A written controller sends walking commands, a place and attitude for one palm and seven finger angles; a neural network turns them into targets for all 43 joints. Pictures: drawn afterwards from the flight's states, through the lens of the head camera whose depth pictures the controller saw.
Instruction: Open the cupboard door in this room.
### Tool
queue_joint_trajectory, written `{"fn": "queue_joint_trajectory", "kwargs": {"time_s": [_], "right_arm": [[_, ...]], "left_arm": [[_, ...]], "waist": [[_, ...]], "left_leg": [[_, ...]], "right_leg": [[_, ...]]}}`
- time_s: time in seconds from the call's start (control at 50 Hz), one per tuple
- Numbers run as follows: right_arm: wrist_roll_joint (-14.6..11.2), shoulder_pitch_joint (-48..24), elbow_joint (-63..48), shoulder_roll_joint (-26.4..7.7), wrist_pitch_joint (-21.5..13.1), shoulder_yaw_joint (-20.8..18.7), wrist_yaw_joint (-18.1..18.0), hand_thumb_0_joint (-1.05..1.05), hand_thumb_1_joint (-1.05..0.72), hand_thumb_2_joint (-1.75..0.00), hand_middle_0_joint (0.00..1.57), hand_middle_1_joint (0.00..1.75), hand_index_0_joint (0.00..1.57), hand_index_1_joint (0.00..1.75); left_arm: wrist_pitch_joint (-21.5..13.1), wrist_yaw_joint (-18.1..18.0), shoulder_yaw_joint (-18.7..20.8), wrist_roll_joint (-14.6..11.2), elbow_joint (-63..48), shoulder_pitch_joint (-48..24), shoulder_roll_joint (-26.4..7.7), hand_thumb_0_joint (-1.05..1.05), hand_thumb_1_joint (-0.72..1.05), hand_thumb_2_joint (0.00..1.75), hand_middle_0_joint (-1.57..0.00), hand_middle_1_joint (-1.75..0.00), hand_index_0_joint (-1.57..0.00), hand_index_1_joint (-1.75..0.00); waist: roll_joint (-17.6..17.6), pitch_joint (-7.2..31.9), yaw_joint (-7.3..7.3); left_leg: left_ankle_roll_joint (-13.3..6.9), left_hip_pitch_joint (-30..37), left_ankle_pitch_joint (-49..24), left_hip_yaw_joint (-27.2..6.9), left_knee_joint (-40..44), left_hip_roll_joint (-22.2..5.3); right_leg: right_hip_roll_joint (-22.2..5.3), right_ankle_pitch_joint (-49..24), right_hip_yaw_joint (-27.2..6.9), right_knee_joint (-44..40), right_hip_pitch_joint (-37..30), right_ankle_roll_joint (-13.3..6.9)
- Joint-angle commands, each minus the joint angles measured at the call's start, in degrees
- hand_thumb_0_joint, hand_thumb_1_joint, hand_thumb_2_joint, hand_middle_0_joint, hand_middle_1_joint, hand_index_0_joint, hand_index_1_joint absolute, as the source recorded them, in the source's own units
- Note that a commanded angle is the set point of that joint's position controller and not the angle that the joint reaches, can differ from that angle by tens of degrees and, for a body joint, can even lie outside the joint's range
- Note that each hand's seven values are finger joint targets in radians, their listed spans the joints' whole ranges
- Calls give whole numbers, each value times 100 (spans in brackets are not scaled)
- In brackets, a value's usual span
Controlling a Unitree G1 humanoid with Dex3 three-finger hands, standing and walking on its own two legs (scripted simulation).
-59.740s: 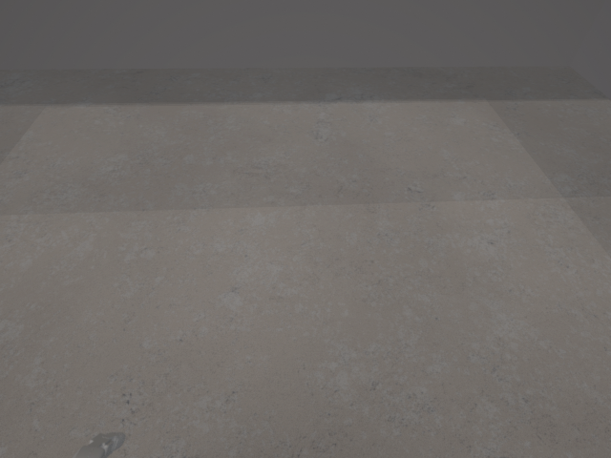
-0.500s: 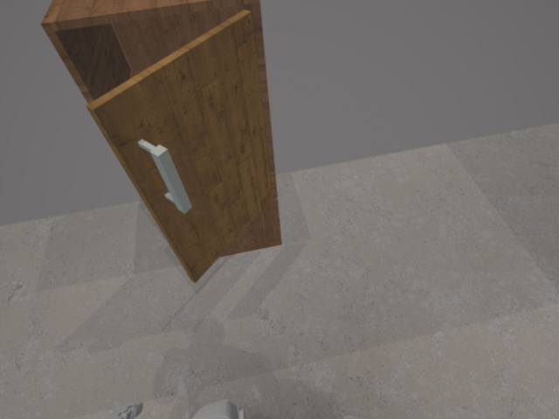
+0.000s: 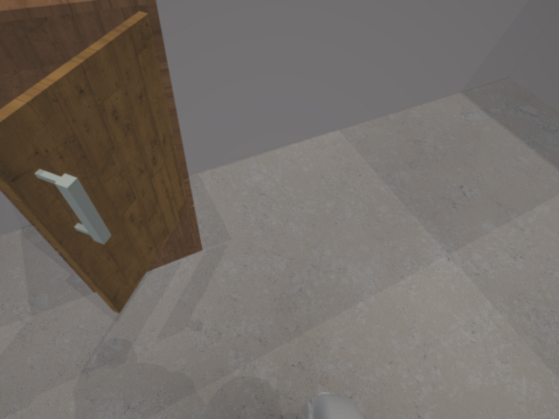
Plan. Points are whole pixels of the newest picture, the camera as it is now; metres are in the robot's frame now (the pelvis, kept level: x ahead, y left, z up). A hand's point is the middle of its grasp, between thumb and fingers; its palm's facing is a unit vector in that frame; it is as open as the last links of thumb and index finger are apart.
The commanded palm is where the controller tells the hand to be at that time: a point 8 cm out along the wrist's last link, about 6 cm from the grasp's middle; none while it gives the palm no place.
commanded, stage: walk to a spot facing it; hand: left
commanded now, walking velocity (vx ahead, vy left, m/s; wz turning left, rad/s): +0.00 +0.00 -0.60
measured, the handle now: (75, 208) +0.39 +0.37 -0.01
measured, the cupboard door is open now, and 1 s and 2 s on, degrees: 42 42 42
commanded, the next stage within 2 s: none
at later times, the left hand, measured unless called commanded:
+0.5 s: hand (198, 407) +0.15 +0.13 -0.17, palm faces -0.30 -0.93 -0.22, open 7.4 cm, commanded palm none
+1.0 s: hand (249, 351) +0.24 +0.06 -0.16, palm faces -0.60 -0.76 -0.23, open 7.4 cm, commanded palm none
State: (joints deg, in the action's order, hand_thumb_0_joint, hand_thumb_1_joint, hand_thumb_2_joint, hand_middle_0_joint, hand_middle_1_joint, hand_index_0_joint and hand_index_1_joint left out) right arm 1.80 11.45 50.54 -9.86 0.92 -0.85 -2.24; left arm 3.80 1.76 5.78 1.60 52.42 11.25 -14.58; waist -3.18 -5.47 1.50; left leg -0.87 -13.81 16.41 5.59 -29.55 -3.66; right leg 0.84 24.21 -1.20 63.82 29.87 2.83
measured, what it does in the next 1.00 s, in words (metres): steps on the spot, turning right: right foot, then left foot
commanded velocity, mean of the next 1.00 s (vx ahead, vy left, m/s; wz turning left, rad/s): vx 0.09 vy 0.00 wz -0.60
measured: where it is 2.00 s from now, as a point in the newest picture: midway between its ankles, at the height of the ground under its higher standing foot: (354, 392)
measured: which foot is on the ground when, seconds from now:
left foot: down 0.00-0.22, up 0.24-0.58, down 0.60-1.00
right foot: up 0.00-0.20, down 0.22-0.60, up 0.62-0.98, down 1.00-1.00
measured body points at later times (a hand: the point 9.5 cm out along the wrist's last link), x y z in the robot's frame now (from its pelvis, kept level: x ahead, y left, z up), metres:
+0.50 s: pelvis +0.01 -0.03 +0.00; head +0.06 -0.04 +0.44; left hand +0.16 +0.18 -0.15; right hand +0.01 -0.31 -0.14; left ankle +0.06 +0.11 -0.69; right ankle -0.01 -0.14 -0.74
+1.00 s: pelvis +0.04 -0.05 -0.01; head +0.06 -0.07 +0.44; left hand +0.27 +0.10 -0.15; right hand -0.11 -0.25 -0.16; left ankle +0.08 +0.09 -0.74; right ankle -0.03 -0.14 -0.74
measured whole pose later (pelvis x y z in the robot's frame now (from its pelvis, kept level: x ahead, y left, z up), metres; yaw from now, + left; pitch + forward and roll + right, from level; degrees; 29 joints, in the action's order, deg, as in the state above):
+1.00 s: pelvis +0.04 -0.05 -0.01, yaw -37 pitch +1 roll +0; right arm 1.9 19.1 52.7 -13.0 0.4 -2.7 -0.2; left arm 2.0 3.3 4.5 1.9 51.6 10.3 -13.1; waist 1.5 -3.0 -1.6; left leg 2.2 -12.6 22.8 14.5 -35.5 -9.8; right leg -1.9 20.2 5.2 33.1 17.1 -0.8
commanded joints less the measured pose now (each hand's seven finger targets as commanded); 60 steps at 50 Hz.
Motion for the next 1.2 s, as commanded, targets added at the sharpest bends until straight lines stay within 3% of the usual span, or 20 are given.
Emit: {"fn": "queue_joint_trajectory", "kwargs": {"time_s": [0.0,0.1,0.16,0.18,0.2,0.24,0.34,0.52,0.54,0.58,0.62,0.68,0.74,0.88,0.94,0.96,0.98,1.02,1.1,1.18], "right_arm": [[-12,413,-254,-1149,-169,-332,-105,0,-90,-90,20,30,20,30],[7,636,-120,-1338,-118,-443,-27,0,-90,-90,20,30,20,30],[-50,412,-169,-1361,-92,-477,28,0,-90,-90,20,30,20,30],[-126,409,-261,-1093,-76,-447,67,0,-90,-90,20,30,20,30],[-134,-35,-560,-711,-54,-327,91,0,-90,-90,20,30,20,30],[-132,-147,-497,-825,51,-353,47,0,-90,-90,20,30,20,30],[-120,-42,-259,-714,109,-364,105,0,-90,-90,20,30,20,30],[-168,292,-242,-711,-64,-357,24,0,-90,-90,20,30,20,30],[-173,591,-154,-783,-106,-371,7,0,-90,-90,20,30,20,30],[-42,855,-216,-1724,-184,-511,-46,0,-90,-90,20,30,20,30],[28,472,-380,-1474,-160,-398,-72,0,-90,-90,20,30,20,30],[17,33,-503,-1141,-175,-287,-80,0,-90,-90,20,30,20,30],[2,422,-383,-1123,-194,-318,-77,0,-90,-90,20,30,20,30],[46,881,-112,-1392,-193,-465,76,0,-90,-90,20,30,20,30],[10,614,-132,-1312,-187,-449,146,0,-90,-90,20,30,20,30],[-89,390,-280,-997,-198,-377,196,0,-90,-90,20,30,20,30],[-103,-335,-675,-711,-200,-255,240,0,-90,-90,20,30,20,30],[-73,-530,-670,-1056,-222,-356,253,0,-90,-90,20,30,20,30],[-10,-190,-312,-828,-195,-374,305,0,-90,-90,20,30,20,30],[-41,-201,-306,-664,-250,-347,344,0,-90,-90,20,30,20,30]], "left_arm": [[-125,48,-33,-34,-506,-196,-168,0,90,90,-20,-30,-20,-30],[-180,49,-89,-43,-585,-420,-131,0,90,90,-20,-30,-20,-30],[-240,14,-19,-30,-413,210,-358,0,90,90,-20,-30,-20,-30],[-300,-57,70,20,-293,620,-832,0,90,90,-20,-30,-20,-30],[-328,-161,206,16,-184,923,-1437,0,90,90,-20,-30,-20,-30],[-287,-310,178,-45,-193,757,-1148,0,90,90,-20,-30,-20,-30],[-293,-312,77,-3,-472,-3,-901,0,90,90,-20,-30,-20,-30],[-243,-219,121,-26,-545,-171,-930,0,90,90,-20,-30,-20,-30],[-229,-223,95,-49,-569,-293,-813,0,90,90,-20,-30,-20,-30],[-202,-143,-21,-124,-764,-87,-257,0,90,90,-20,-30,-20,-30],[-176,-77,57,-5,-711,-146,-500,0,90,90,-20,-30,-20,-30],[-139,19,78,2,-535,-48,-383,0,90,90,-20,-30,-20,-30],[-143,63,-10,-20,-549,-64,-170,0,90,90,-20,-30,-20,-30],[-252,188,-85,13,-720,-724,-101,0,90,90,-20,-30,-20,-30],[-342,136,-2,24,-372,294,-348,0,90,90,-20,-30,-20,-30],[-410,61,125,49,-144,1058,-854,0,90,90,-20,-30,-20,-30],[-428,-54,258,-8,34,1586,-1473,0,90,90,-20,-30,-20,-30],[-490,-192,194,-64,-61,1249,-1167,0,90,90,-20,-30,-20,-30],[-617,-180,47,-23,-228,465,-682,0,90,90,-20,-30,-20,-30],[-690,-112,47,-23,-87,622,-777,0,90,90,-20,-30,-20,-30]], "waist": [[1372,731,-238],[1469,747,-376],[1034,943,35],[-271,1242,225],[-1833,1083,466],[-1048,909,355],[-431,788,-48],[-506,767,-275],[-293,874,-451],[2320,960,-452],[1136,650,-282],[1388,383,-52],[1421,758,-190],[1436,407,-505],[708,699,71],[-609,1028,494],[-2074,693,882],[-1187,220,572],[-633,76,-30],[-353,123,-81]], "left_leg": [[-594,1111,-3332,-346,709,-1317],[-591,965,-3098,-175,462,-1583],[-154,284,-2282,146,-434,-1407],[191,-613,-1054,577,-1540,-942],[470,-1998,2168,573,-2901,-63],[377,-2313,1696,-489,-3738,-297],[521,-1591,825,-445,-3178,-70],[412,-144,234,-404,-506,331],[376,533,-216,-504,270,188],[-583,1351,-945,-3034,1475,-2282],[-904,330,-921,-2462,1511,-2242],[-541,239,-1805,-1105,1224,-1510],[-458,1077,-2401,-422,939,-1316],[-510,578,578,-322,1300,-1700],[-119,-287,986,271,25,-1315],[138,-1543,1303,864,-1447,-778],[375,-3174,2541,662,-3029,-16],[304,-3493,1274,-479,-3692,-402],[471,-2393,323,-350,-2983,-341],[496,-1911,-152,-178,-1962,-115]], "right_leg": [[-253,-133,323,-611,277,93],[-157,10,642,-2118,-594,-106],[-144,-1378,614,-3634,-1990,-299],[-1027,-2625,-501,-4124,-3034,-623],[-2310,-4732,-2356,-4252,-3343,-1341],[-2077,-3887,-1896,-4199,-3094,-1666],[-1322,-3270,-1416,-4171,-2174,-1355],[-993,-2739,-1970,-3868,-1391,-1136],[-804,-2407,-1803,-3553,-1005,-886],[424,1075,-235,-1405,531,-179],[-39,717,-377,108,281,-118],[-195,24,-109,493,378,26],[-246,-176,287,-243,386,67],[-233,109,812,-2463,-495,-197],[-59,-460,880,-3680,-2291,-425],[-1013,586,-540,-4367,-3618,-827],[-2298,697,-3080,-5174,-3973,-1552],[-2144,775,-2807,-5322,-3368,-1749],[-1435,-661,-1398,-5167,-2247,-1444],[-1218,-1071,-1139,-5092,-2149,-1429]]}}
